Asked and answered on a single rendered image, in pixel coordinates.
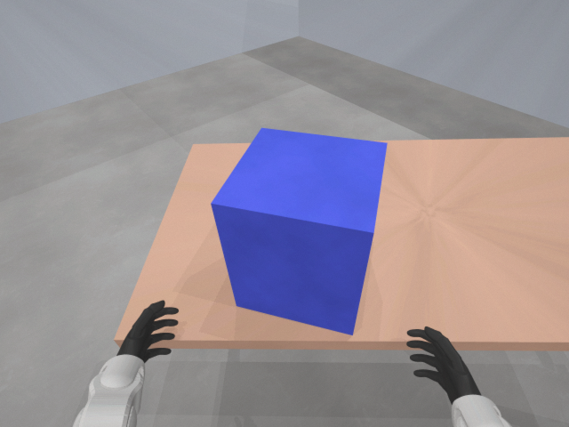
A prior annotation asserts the carton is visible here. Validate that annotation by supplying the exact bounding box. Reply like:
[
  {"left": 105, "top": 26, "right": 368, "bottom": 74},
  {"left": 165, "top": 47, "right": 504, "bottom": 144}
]
[{"left": 211, "top": 128, "right": 387, "bottom": 335}]

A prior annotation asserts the table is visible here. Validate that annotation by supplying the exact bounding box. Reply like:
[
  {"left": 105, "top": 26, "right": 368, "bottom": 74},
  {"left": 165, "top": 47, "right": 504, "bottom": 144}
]
[{"left": 114, "top": 137, "right": 569, "bottom": 351}]

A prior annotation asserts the robot left hand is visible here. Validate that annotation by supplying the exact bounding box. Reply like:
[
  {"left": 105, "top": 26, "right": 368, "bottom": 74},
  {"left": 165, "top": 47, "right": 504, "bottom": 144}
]
[{"left": 117, "top": 301, "right": 179, "bottom": 364}]

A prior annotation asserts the robot right hand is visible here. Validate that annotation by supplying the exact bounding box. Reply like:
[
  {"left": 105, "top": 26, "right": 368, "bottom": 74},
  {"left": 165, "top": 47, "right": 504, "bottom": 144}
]
[{"left": 406, "top": 326, "right": 482, "bottom": 404}]

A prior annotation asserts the robot left forearm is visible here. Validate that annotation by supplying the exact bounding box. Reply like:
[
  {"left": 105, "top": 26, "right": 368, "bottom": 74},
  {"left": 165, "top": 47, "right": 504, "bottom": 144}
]
[{"left": 73, "top": 355, "right": 145, "bottom": 427}]

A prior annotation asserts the robot right forearm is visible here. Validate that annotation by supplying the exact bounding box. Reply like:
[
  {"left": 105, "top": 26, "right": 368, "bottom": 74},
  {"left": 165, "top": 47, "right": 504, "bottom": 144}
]
[{"left": 452, "top": 395, "right": 512, "bottom": 427}]

